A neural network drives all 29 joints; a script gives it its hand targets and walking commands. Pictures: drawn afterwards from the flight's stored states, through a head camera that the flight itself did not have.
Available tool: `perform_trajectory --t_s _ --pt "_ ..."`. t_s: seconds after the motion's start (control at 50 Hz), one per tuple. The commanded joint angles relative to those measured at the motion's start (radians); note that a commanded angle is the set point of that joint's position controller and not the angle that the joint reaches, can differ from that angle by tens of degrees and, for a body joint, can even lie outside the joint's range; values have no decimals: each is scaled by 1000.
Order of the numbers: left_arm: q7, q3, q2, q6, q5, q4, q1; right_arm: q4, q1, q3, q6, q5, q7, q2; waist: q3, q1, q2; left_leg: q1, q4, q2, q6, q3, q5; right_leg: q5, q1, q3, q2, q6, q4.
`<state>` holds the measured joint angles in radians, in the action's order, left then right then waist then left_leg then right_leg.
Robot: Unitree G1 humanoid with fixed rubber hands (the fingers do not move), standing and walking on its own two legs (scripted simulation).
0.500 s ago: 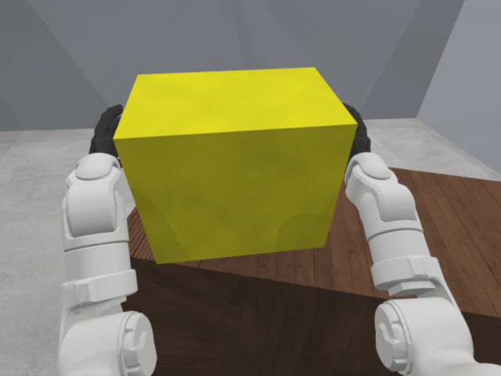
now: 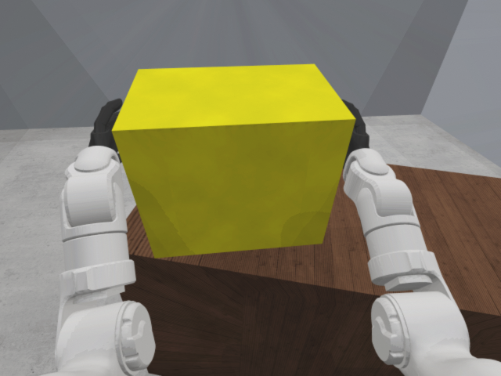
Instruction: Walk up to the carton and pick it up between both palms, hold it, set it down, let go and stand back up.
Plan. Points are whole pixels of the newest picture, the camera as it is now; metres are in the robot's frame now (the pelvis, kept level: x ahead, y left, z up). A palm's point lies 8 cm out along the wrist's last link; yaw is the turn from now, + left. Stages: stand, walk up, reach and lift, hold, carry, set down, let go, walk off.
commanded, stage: hold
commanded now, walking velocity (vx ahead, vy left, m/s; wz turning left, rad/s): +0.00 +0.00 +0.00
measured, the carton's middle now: (234, 160) +0.39 +0.01 +0.21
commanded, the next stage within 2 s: set down in 1.42 s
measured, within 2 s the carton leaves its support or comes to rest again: neither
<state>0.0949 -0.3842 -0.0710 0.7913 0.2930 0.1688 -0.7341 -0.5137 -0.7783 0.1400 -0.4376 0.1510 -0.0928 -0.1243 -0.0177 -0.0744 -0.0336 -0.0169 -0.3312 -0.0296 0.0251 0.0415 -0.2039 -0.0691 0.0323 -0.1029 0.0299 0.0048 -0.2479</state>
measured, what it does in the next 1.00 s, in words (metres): stands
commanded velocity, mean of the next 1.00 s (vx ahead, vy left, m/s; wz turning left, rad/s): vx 0.00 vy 0.00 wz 0.00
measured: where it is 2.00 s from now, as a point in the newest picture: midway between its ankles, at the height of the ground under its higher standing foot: outside the picture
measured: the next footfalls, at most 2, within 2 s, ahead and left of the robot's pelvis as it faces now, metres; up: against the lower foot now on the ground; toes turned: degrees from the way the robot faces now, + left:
none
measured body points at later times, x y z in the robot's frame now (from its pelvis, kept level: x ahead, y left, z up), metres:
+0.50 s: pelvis +0.01 +0.01 +0.00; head -0.05 +0.03 +0.45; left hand +0.38 +0.19 +0.24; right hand +0.38 -0.18 +0.24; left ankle +0.00 +0.14 -0.75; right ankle +0.05 -0.12 -0.75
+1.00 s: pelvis +0.01 +0.01 +0.00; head -0.06 +0.03 +0.45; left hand +0.38 +0.19 +0.24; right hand +0.38 -0.18 +0.23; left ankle +0.00 +0.14 -0.75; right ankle +0.05 -0.12 -0.75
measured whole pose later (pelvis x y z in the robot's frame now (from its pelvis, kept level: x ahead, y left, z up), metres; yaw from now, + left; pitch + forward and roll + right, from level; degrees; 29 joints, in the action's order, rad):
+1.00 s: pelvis +0.01 +0.01 +0.00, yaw -1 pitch -9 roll -1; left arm 0.12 -0.39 -0.05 0.81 0.33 0.11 -0.71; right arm -0.46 -0.74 0.11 -0.44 0.17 -0.10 -0.13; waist 0.01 -0.09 -0.04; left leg -0.05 -0.33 -0.03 0.02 0.03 -0.21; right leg -0.08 0.01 -0.09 0.03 0.01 -0.25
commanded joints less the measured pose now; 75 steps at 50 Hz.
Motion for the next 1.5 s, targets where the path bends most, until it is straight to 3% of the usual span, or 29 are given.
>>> perform_trajectory --t_s 0.0,0.04,0.12,0.18,0.26,0.28,0.3,0.38,0.48,1.18,1.2,1.24,1.28,1.38,1.4,1.42,1.48 --pt "146 365 416 -40 -166 -47 -626 183 -737 -337 20 107 126 492 -273 2 47 289 106 81 -14 -70 145 32 -364 55 -67 -2 -23" --pt "150 355 421 -32 -156 -33 -615 166 -736 -325 17 98 129 483 -225 5 55 302 123 74 -17 -68 93 -13 -345 53 -66 -6 -14" --pt "147 397 444 -38 -188 -93 -624 241 -744 -346 28 116 123 498 -335 -15 51 235 83 80 -2 -64 208 68 -368 50 -77 -4 -25" --pt "143 406 442 -35 -181 -93 -632 201 -717 -337 20 117 128 475 -272 -23 85 249 88 75 10 -62 205 47 -332 45 -76 -12 -25" --pt "141 410 441 -25 -185 -106 -592 241 -723 -362 23 130 124 474 -297 -12 68 241 74 78 7 -62 255 84 -359 50 -76 -12 -24" --pt "162 384 434 -31 -164 -62 -623 203 -681 -341 8 98 116 484 -232 -55 14 254 104 93 -8 -75 152 60 -349 41 -64 7 -18" --pt "174 382 435 -35 -160 -87 -628 219 -698 -345 13 104 112 501 -243 -31 35 256 114 89 -13 -69 116 48 -343 41 -57 3 -15" --pt "173 395 443 -44 -161 -124 -622 276 -704 -371 23 126 112 493 -309 -29 63 219 78 94 12 -73 247 114 -378 33 -73 -2 -35" --pt "173 382 443 -30 -143 -128 -578 280 -679 -384 25 134 119 461 -279 -13 56 211 81 83 16 -79 291 73 -361 27 -87 -11 -31" --pt "180 376 433 -27 -143 -111 -593 281 -693 -374 32 116 114 479 -272 -17 43 229 96 88 -1 -91 212 51 -359 30 -77 -5 -28" --pt "168 416 449 -35 -178 -165 -591 329 -725 -380 44 129 117 493 -332 -4 59 226 83 72 5 -71 258 87 -368 29 -85 -13 -36" --pt "152 421 445 -31 -174 -138 -567 307 -706 -373 43 124 120 473 -306 -11 74 208 74 68 14 -71 285 86 -354 26 -88 -18 -29" --pt "149 389 419 -20 -154 -89 -559 244 -701 -346 33 113 124 449 -235 -8 64 250 90 68 6 -72 204 32 -326 35 -78 -20 -15" --pt "146 415 437 -22 -181 -134 -574 299 -722 -372 32 128 118 477 -314 -9 46 238 82 73 -1 -68 240 94 -371 41 -76 -8 -30" --pt "148 392 421 -21 -169 -97 -585 258 -720 -365 23 124 118 475 -280 -12 41 245 85 77 -6 -76 235 84 -348 49 -67 -9 -19" --pt "154 430 418 -20 -182 -135 -569 279 -705 -389 9 137 118 477 -303 -2 30 226 85 89 0 -75 210 113 -380 45 -66 -14 -26" --pt "160 447 430 -37 -216 -168 -611 305 -717 -396 3 141 111 494 -342 -18 37 229 76 95 2 -65 226 172 -403 50 -68 -12 -40"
